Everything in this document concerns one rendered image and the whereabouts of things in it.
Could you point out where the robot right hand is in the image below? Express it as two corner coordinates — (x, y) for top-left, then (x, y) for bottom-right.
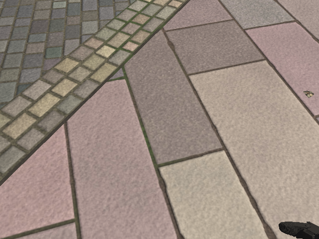
(278, 221), (319, 239)

